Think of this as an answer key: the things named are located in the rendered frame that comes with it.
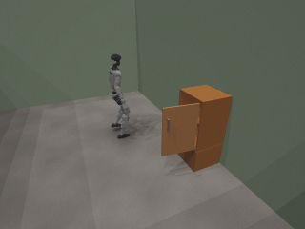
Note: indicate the robot right foot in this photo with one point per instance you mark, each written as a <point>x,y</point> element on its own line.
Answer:
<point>124,135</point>

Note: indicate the right robot upper arm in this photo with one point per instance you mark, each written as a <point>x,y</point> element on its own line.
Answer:
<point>118,75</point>

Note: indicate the robot right forearm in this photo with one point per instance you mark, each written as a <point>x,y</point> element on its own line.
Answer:
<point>119,93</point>

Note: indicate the handle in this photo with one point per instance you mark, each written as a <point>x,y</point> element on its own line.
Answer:
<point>168,124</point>

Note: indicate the cupboard door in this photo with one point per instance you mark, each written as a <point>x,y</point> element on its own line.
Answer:
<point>183,126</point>

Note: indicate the robot right hand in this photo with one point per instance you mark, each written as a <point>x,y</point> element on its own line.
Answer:
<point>125,106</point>

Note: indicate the left robot shin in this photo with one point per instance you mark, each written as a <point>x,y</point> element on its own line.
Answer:
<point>119,116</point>

